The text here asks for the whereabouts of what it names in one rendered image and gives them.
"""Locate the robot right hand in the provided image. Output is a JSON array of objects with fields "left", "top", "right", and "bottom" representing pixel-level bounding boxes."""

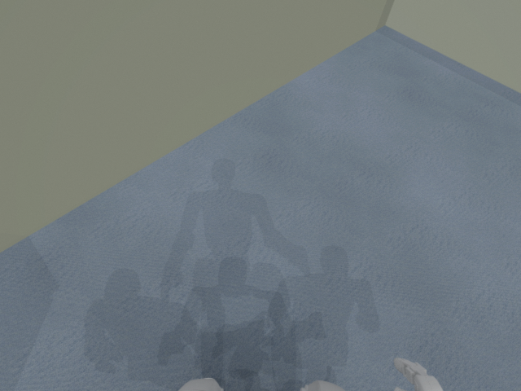
[{"left": 394, "top": 358, "right": 443, "bottom": 391}]

